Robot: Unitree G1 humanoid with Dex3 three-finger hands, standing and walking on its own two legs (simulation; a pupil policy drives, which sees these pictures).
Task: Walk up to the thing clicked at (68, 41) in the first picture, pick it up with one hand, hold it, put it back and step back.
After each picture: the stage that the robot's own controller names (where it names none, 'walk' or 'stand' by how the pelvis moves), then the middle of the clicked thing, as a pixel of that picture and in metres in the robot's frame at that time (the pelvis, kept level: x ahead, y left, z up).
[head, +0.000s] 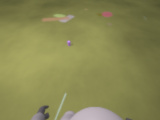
stand; (69, 43) +1.53 +0.48 -0.72
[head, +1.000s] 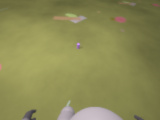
walk; (78, 46) +1.45 +0.20 -0.70
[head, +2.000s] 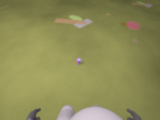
walk; (78, 61) +0.94 +0.14 -0.71
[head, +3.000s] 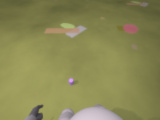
walk; (71, 81) +0.56 +0.21 -0.71
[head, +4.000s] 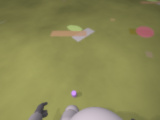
stand; (74, 94) +0.36 +0.19 -0.70
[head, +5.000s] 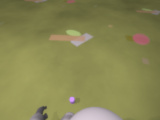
stand; (72, 100) +0.33 +0.17 -0.72
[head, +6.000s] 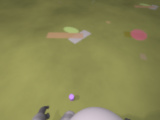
stand; (71, 97) +0.33 +0.18 -0.73
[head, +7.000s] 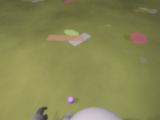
stand; (70, 100) +0.32 +0.19 -0.73
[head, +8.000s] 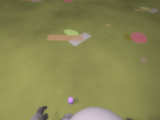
stand; (70, 100) +0.31 +0.19 -0.73
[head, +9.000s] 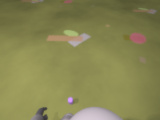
go down; (70, 101) +0.32 +0.19 -0.73
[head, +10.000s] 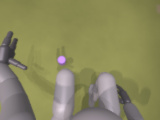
go down; (61, 61) +0.42 +0.20 -0.33
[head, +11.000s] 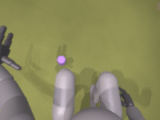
approach; (61, 61) +0.41 +0.21 -0.31
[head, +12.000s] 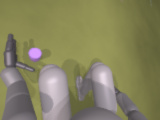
close in; (35, 55) +0.40 +0.24 -0.22
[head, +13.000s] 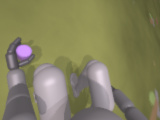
close; (24, 53) +0.40 +0.25 -0.22
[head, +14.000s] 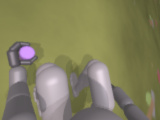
lift; (26, 54) +0.39 +0.24 -0.23
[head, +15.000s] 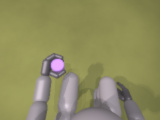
lift; (58, 67) +0.32 +0.21 -0.03
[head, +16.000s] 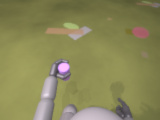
hold; (64, 72) +0.32 +0.17 +0.03
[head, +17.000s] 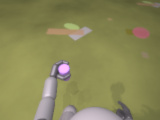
hold; (65, 72) +0.32 +0.17 +0.01
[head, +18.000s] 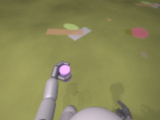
hold; (65, 73) +0.32 +0.16 +0.01
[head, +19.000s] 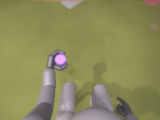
crouch; (61, 62) +0.39 +0.18 -0.05
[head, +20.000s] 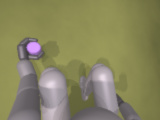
lower; (35, 51) +0.43 +0.25 -0.17
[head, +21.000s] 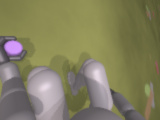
lower; (14, 50) +0.42 +0.27 -0.23
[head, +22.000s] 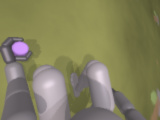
lower; (20, 51) +0.41 +0.27 -0.22
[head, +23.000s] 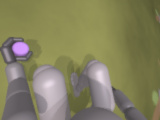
lower; (21, 51) +0.41 +0.27 -0.22
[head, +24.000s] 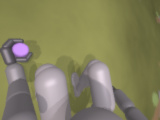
lower; (21, 52) +0.40 +0.27 -0.22
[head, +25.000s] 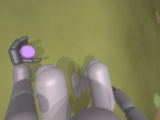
open; (27, 53) +0.41 +0.24 -0.23
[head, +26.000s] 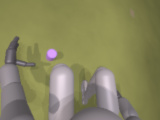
stand; (51, 55) +0.41 +0.22 -0.25
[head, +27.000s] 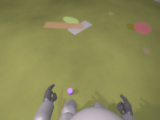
stand; (70, 91) +0.35 +0.16 -0.63
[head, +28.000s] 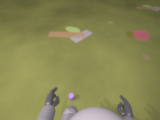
stand; (71, 96) +0.36 +0.17 -0.67
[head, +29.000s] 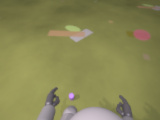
stand; (71, 96) +0.35 +0.17 -0.67
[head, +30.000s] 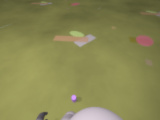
stand; (73, 98) +0.37 +0.16 -0.72
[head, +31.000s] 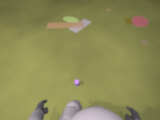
walk; (76, 83) +0.46 +0.14 -0.70
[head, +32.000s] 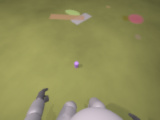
walk; (76, 64) +0.76 +0.14 -0.69
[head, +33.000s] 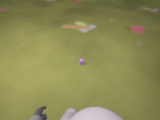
stand; (81, 62) +1.04 +0.16 -0.70
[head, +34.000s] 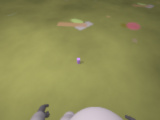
stand; (78, 60) +1.03 +0.18 -0.72
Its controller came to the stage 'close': yes
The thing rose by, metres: 0.72
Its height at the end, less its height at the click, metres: +0.00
